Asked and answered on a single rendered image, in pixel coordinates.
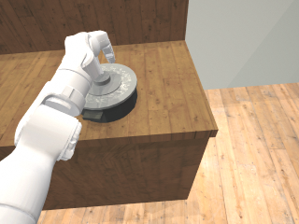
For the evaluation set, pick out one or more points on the left robot upper arm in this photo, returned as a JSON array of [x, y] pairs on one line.
[[25, 174]]

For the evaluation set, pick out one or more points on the knob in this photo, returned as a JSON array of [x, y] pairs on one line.
[[103, 79]]

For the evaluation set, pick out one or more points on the robot left forearm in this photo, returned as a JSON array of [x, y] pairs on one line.
[[67, 90]]

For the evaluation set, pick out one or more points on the table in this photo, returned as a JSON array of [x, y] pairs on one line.
[[153, 153]]

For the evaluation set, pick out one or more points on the pot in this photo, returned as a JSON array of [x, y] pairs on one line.
[[111, 114]]

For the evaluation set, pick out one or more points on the left robot hand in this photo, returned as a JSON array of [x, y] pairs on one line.
[[105, 46]]

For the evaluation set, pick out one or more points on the lid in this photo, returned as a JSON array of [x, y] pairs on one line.
[[121, 86]]

